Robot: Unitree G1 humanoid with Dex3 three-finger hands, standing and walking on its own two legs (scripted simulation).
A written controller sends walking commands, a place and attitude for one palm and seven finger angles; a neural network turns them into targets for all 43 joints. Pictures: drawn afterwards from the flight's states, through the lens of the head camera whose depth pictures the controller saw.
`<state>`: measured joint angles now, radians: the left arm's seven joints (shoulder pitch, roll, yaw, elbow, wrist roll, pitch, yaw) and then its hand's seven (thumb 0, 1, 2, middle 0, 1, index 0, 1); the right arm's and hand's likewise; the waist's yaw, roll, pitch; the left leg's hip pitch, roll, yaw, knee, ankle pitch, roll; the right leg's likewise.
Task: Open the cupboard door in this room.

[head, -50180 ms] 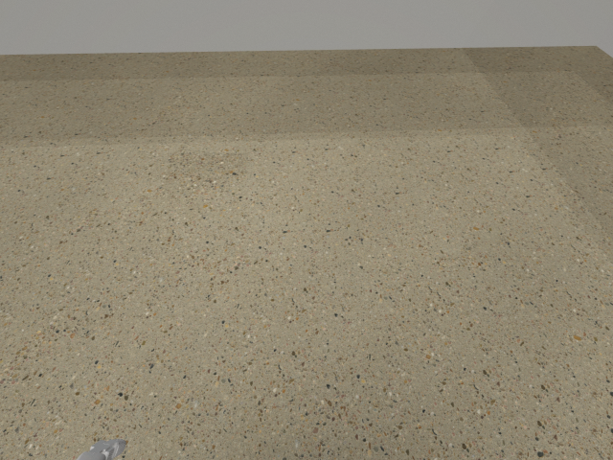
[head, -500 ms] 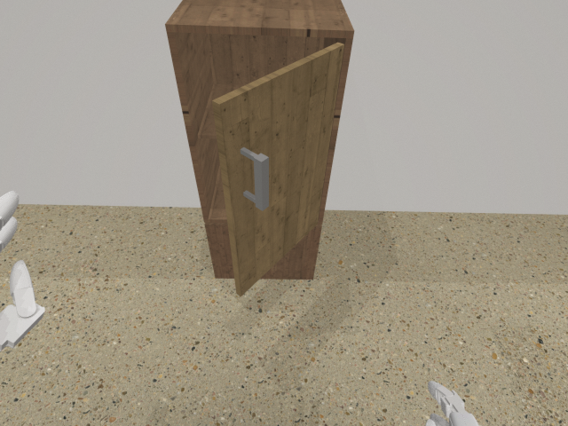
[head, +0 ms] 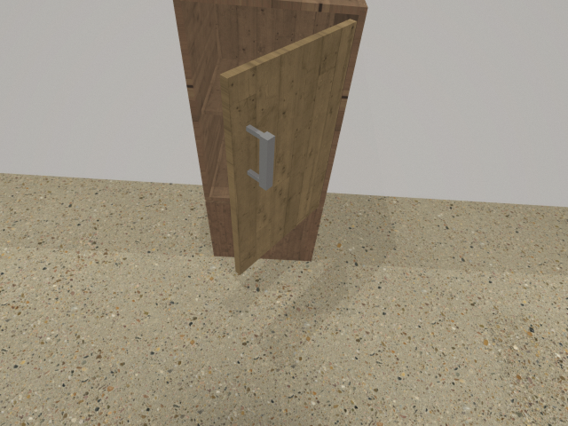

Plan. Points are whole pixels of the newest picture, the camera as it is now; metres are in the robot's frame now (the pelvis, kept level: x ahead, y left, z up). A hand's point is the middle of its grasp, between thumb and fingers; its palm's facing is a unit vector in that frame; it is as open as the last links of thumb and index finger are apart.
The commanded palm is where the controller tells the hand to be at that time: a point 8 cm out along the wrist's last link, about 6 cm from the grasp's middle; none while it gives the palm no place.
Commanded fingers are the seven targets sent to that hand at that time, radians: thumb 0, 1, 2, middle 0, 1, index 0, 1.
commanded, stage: let the arm hang, fingers relaxed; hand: left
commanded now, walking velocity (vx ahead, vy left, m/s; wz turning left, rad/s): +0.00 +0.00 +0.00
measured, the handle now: (259, 157) +0.58 +0.07 +0.03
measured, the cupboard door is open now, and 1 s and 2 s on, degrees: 50 50 50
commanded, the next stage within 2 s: look to check the result in 0.78 s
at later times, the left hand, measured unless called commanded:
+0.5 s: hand out of the picture -0.03 +0.15 -0.17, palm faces +0.06 -0.98 -0.19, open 7.4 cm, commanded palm none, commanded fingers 0.00 0.90 0.90 -0.20 -0.30 -0.20 -0.30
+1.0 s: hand out of the picture +0.01 +0.13 -0.17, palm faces +0.06 -0.98 -0.19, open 7.4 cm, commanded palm none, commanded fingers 0.00 0.90 0.90 -0.20 -0.30 -0.20 -0.30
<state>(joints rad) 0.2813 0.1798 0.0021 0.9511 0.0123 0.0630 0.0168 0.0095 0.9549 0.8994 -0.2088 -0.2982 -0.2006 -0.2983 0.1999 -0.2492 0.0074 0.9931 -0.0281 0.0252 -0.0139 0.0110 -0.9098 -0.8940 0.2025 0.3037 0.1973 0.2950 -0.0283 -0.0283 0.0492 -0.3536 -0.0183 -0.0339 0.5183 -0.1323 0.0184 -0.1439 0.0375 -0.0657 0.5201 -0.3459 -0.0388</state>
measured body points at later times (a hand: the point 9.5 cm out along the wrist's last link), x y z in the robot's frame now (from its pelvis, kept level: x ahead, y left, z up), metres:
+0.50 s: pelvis +0.01 -0.01 +0.00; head +0.02 -0.02 +0.45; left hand -0.03 +0.20 -0.15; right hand -0.01 -0.20 -0.17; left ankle +0.09 +0.10 -0.73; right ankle -0.04 -0.09 -0.73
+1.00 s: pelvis +0.04 -0.03 +0.00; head +0.06 -0.04 +0.45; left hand +0.01 +0.18 -0.15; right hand +0.03 -0.24 -0.16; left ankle +0.09 +0.10 -0.73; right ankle -0.04 -0.09 -0.73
